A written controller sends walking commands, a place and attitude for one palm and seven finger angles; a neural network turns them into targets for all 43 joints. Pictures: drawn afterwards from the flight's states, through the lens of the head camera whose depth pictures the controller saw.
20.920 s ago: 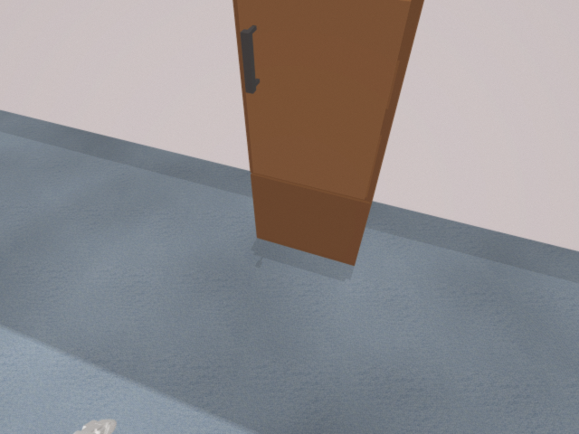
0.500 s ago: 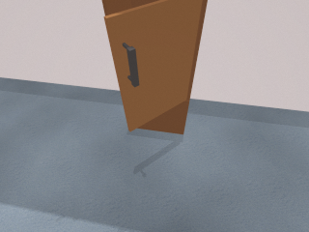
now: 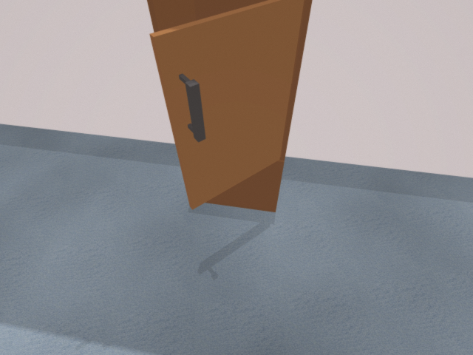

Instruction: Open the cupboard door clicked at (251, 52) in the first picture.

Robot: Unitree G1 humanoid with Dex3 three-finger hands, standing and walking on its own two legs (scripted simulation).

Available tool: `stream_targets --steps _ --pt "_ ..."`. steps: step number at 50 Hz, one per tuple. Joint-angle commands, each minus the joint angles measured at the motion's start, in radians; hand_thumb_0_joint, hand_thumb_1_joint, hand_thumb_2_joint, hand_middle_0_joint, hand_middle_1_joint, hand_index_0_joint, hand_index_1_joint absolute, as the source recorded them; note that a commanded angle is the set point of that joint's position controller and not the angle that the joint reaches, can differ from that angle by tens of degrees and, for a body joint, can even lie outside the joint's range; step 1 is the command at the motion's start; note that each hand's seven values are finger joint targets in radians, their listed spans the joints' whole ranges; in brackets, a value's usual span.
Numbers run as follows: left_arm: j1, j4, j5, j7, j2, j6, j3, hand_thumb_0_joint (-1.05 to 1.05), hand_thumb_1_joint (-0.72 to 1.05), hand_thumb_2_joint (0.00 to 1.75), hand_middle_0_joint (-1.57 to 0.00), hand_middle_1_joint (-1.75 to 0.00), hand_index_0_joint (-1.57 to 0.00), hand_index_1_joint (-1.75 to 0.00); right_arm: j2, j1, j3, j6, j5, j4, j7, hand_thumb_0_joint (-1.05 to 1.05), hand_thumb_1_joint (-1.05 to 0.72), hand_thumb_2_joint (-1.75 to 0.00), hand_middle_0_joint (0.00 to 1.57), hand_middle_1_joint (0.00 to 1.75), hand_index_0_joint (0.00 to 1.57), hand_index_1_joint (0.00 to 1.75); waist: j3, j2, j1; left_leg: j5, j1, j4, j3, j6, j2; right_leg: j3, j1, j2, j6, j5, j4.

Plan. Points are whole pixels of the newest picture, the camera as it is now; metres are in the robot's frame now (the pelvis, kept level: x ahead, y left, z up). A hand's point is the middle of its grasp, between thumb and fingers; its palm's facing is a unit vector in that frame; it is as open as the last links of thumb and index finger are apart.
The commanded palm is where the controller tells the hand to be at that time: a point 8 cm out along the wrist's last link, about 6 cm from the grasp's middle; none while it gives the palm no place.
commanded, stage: look to check the result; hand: left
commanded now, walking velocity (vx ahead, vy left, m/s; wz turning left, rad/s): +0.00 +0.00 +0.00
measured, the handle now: (191, 108) +0.62 +0.14 +0.06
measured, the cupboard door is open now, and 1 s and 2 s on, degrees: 46 46 46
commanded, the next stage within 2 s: walk to a spot facing it in 0.50 s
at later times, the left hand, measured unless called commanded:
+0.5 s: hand out of the picture +0.02 +0.16 -0.17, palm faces +0.03 -0.98 -0.21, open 7.4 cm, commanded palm none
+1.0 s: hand out of the picture +0.06 +0.19 -0.18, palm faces -0.08 -0.97 -0.21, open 7.4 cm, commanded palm none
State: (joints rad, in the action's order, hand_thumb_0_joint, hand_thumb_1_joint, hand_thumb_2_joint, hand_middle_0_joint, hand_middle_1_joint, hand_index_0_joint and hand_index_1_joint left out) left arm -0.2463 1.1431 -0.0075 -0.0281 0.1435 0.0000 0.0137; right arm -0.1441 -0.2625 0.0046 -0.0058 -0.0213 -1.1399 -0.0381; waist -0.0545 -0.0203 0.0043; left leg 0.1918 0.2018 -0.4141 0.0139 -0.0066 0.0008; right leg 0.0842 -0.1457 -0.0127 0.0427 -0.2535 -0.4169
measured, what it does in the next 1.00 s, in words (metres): stands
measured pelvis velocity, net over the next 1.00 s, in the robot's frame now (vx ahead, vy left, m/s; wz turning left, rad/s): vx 0.02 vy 0.00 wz -0.15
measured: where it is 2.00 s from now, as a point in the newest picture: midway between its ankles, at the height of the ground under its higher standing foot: outside the picture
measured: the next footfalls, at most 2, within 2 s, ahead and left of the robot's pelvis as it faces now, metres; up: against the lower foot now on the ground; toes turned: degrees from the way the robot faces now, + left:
right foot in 1.22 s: +0.01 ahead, -0.15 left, +0.00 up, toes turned -18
left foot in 1.54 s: +0.12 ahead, +0.08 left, +0.00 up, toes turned -27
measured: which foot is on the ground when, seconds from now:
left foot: down 0.00-1.00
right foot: down 0.00-0.96, up 0.98-1.00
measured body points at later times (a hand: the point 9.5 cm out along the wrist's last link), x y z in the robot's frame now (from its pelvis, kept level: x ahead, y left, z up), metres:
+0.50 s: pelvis +0.02 -0.01 +0.00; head +0.04 -0.02 +0.45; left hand +0.02 +0.21 -0.15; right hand +0.02 -0.23 -0.17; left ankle +0.02 +0.12 -0.74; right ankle -0.02 -0.09 -0.74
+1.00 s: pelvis +0.02 +0.00 -0.01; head +0.06 +0.00 +0.44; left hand +0.06 +0.24 -0.17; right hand +0.00 -0.24 -0.16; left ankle +0.02 +0.12 -0.74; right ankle -0.02 -0.09 -0.73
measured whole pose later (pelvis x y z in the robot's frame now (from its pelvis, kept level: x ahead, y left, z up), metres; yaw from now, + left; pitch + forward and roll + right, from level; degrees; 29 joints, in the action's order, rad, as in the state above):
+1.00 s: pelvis +0.02 +0.00 -0.01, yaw -9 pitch +0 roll +0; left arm -0.23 1.07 -0.02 -0.01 0.19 -0.06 0.08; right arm -0.17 -0.23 0.05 -0.02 -0.03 -1.05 -0.06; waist -0.08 0.01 -0.01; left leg 0.31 0.23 -0.54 -0.12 -0.01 -0.07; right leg -0.02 -0.27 -0.06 0.03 -0.40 -0.67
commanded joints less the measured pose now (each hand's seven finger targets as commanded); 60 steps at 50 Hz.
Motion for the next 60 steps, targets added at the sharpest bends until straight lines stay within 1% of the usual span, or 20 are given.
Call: stream_targets --steps 1,9,11,31,33,36,39,43,45,46,47,48,49,50,52,54,57,58,59,60 --pt "-0.072 -0.017 0.003 -0.009 0.109 0.014 0.019 0.0 0.9 0.9 -0.2 -0.3 -0.2 -0.3 -0.083 -0.055 0.009 0.003 0.002 0.019 -0.001 0.0 -0.9 -0.9 0.2 0.3 0.2 0.3 -0.011 0.025 0.001 -0.122 -0.015 0.053 0.059 0.033 -0.083 -0.112 -0.036 0.129 0.012 0.091 0.109" --pt "-0.076 -0.017 0.003 -0.011 0.117 0.02 0.021 0.0 0.9 0.9 -0.2 -0.3 -0.2 -0.3 -0.099 -0.042 0.009 0.005 0.004 0.019 -0.005 0.0 -0.9 -0.9 0.2 0.3 0.2 0.3 0.023 0.018 0.0 -0.165 -0.043 0.045 0.053 0.032 -0.089 -0.11 -0.001 0.128 0.009 0.185 0.103" --pt "-0.072 -0.017 0.004 -0.011 0.118 0.019 0.02 0.0 0.9 0.9 -0.2 -0.3 -0.2 -0.3 -0.096 -0.041 0.007 0.005 0.004 0.016 -0.006 0.0 -0.9 -0.9 0.2 0.3 0.2 0.3 0.008 0.022 0.002 -0.172 -0.037 0.049 0.05 0.03 -0.089 -0.106 0.003 0.131 0.006 0.211 0.103" --pt "-0.07 -0.02 0.005 -0.013 0.126 0.021 0.022 0.0 0.9 0.9 -0.2 -0.3 -0.2 -0.3 -0.098 -0.04 0.008 0.004 0.003 0.01 -0.008 0.0 -0.9 -0.9 0.2 0.3 0.2 0.3 -0.003 0.028 -0.001 -0.163 -0.042 0.056 0.038 0.024 -0.089 -0.112 0.024 0.13 -0.002 0.245 0.12" --pt "-0.074 -0.023 0.004 -0.014 0.116 0.014 0.025 0.0 0.9 0.9 -0.2 -0.3 -0.2 -0.3 -0.093 -0.05 0.011 -0.001 0.002 0.011 -0.013 0.0 -0.9 -0.9 0.2 0.3 0.2 0.3 -0.001 0.028 0.001 -0.16 -0.053 0.031 0.019 0.02 -0.096 -0.133 0.008 0.128 0.0 0.29 0.108" --pt "-0.06 -0.047 0.0 -0.012 0.148 -0.003 0.05 0.0 0.9 0.9 -0.2 -0.3 -0.2 -0.3 -0.105 -0.052 0.027 -0.015 0.003 0.025 -0.019 0.0 -0.9 -0.9 0.2 0.3 0.2 0.3 0.004 0.043 0.002 -0.103 -0.018 -0.023 -0.023 0.01 -0.1 -0.173 0.004 0.14 0.014 0.331 0.075" --pt "-0.051 -0.07 -0.006 -0.008 0.168 -0.017 0.071 0.0 0.9 0.9 -0.2 -0.3 -0.2 -0.3 -0.11 -0.035 0.045 -0.025 0.005 0.058 -0.022 0.0 -0.9 -0.9 0.2 0.3 0.2 0.3 -0.004 0.097 0.003 -0.014 0.01 -0.107 -0.067 0.001 -0.086 -0.238 -0.038 0.168 0.049 0.315 0.076" --pt "-0.014 -0.106 -0.01 0.0 0.19 -0.026 0.091 0.0 0.9 0.9 -0.2 -0.3 -0.2 -0.3 -0.11 -0.025 0.058 -0.026 0.006 0.095 -0.021 0.0 -0.9 -0.9 0.2 0.3 0.2 0.3 -0.009 0.113 0.011 0.093 0.03 -0.162 -0.075 -0.008 -0.079 -0.318 -0.086 0.193 0.098 0.318 0.068" --pt "0.011 -0.126 -0.009 0.004 0.189 -0.029 0.094 0.0 0.9 0.9 -0.2 -0.3 -0.2 -0.3 -0.115 -0.049 0.061 -0.021 0.005 0.101 -0.021 0.0 -0.9 -0.9 0.2 0.3 0.2 0.3 0.008 0.045 0.026 0.025 -0.031 -0.096 -0.061 0.001 -0.11 -0.294 -0.14 0.153 0.075 0.278 0.021" --pt "0.019 -0.139 -0.008 0.009 0.168 -0.031 0.092 0.0 0.9 0.9 -0.2 -0.3 -0.2 -0.3 -0.138 -0.06 0.063 -0.015 0.0 0.103 -0.024 0.0 -0.9 -0.9 0.2 0.3 0.2 0.3 0.009 -0.046 0.028 -0.049 -0.073 -0.03 -0.006 0.024 -0.171 -0.245 -0.189 0.091 0.044 0.241 -0.044" --pt "0.024 -0.156 -0.006 0.015 0.144 -0.034 0.088 0.0 0.9 0.9 -0.2 -0.3 -0.2 -0.3 -0.183 -0.076 0.069 -0.009 -0.008 0.108 -0.028 0.0 -0.9 -0.9 0.2 0.3 0.2 0.3 0.007 -0.177 0.028 -0.131 -0.11 0.044 0.103 0.078 -0.277 -0.168 -0.256 0.012 0.006 0.131 -0.172" --pt "0.045 -0.175 -0.004 0.019 0.13 -0.038 0.086 0.0 0.9 0.9 -0.2 -0.3 -0.2 -0.3 -0.21 -0.1 0.074 -0.003 -0.012 0.111 -0.032 0.0 -0.9 -0.9 0.2 0.3 0.2 0.3 0.012 -0.274 0.034 -0.238 -0.122 0.129 0.211 0.159 -0.398 -0.09 -0.316 -0.028 -0.021 -0.187 -0.377" --pt "0.07 -0.189 -0.009 0.02 0.138 -0.042 0.088 0.0 0.9 0.9 -0.2 -0.3 -0.2 -0.3 -0.212 -0.11 0.072 0.002 -0.013 0.12 -0.035 0.0 -0.9 -0.9 0.2 0.3 0.2 0.3 0.017 -0.215 0.033 -0.287 -0.11 0.135 0.224 0.207 -0.446 -0.116 -0.344 -0.003 -0.028 -0.308 -0.56" --pt "0.073 -0.199 -0.01 0.027 0.134 -0.043 0.094 0.0 0.9 0.9 -0.2 -0.3 -0.2 -0.3 -0.217 -0.096 0.071 0.007 -0.018 0.138 -0.035 0.0 -0.9 -0.9 0.2 0.3 0.2 0.3 0.03 -0.132 0.019 -0.333 -0.103 0.12 0.197 0.22 -0.441 -0.125 -0.36 0.016 -0.034 -0.317 -0.63" --pt "0.071 -0.21 -0.01 0.039 0.11 -0.045 0.093 0.0 0.9 0.9 -0.2 -0.3 -0.2 -0.3 -0.228 -0.032 0.075 0.01 -0.021 0.167 -0.03 0.0 -0.9 -0.9 0.2 0.3 0.2 0.3 0.04 -0.103 -0.009 -0.362 -0.094 0.097 0.069 0.185 -0.384 -0.1 -0.355 0.037 -0.05 -0.265 -0.628" --pt "0.073 -0.225 -0.011 0.047 0.101 -0.046 0.089 0.0 0.9 0.9 -0.2 -0.3 -0.2 -0.3 -0.223 -0.015 0.075 0.01 -0.022 0.18 -0.026 0.0 -0.9 -0.9 0.2 0.3 0.2 0.3 0.047 -0.141 -0.008 -0.36 -0.093 0.072 -0.021 0.154 -0.348 -0.057 -0.315 0.041 -0.056 -0.237 -0.536" --pt "0.079 -0.243 -0.012 0.051 0.117 -0.04 0.084 0.0 0.9 0.9 -0.2 -0.3 -0.2 -0.3 -0.25 -0.016 0.085 0.004 -0.023 0.191 -0.015 0.0 -0.9 -0.9 0.2 0.3 0.2 0.3 0.06 -0.168 0.003 -0.356 -0.081 0.015 -0.081 0.122 -0.346 -0.009 -0.216 0.027 -0.047 -0.203 -0.344" --pt "0.046 -0.238 -0.011 0.052 0.129 -0.037 0.088 0.0 0.9 0.9 -0.2 -0.3 -0.2 -0.3 -0.257 -0.003 0.089 0.001 -0.018 0.2 -0.012 0.0 -0.9 -0.9 0.2 0.3 0.2 0.3 0.08 -0.148 -0.015 -0.325 -0.062 -0.039 -0.105 0.096 -0.338 -0.008 -0.146 0.024 -0.04 -0.115 -0.245" --pt "-0.002 -0.229 -0.014 0.049 0.156 -0.03 0.094 0.0 0.9 0.9 -0.2 -0.3 -0.2 -0.3 -0.259 0.013 0.093 -0.003 -0.011 0.212 -0.007 0.0 -0.9 -0.9 0.2 0.3 0.2 0.3 0.095 -0.093 -0.041 -0.266 -0.025 -0.13 -0.139 0.054 -0.301 -0.005 -0.054 0.017 -0.034 0.033 -0.107" --pt "-0.05 -0.222 -0.022 0.039 0.245 -0.02 0.11 0.0 0.9 0.9 -0.2 -0.3 -0.2 -0.3 -0.219 0.033 0.093 -0.011 0.002 0.237 -0.001 0.0 -0.9 -0.9 0.2 0.3 0.2 0.3 0.097 0.117 -0.066 -0.009 0.137 -0.326 -0.208 -0.015 -0.205 -0.223 0.067 0.16 0.019 0.246 0.044"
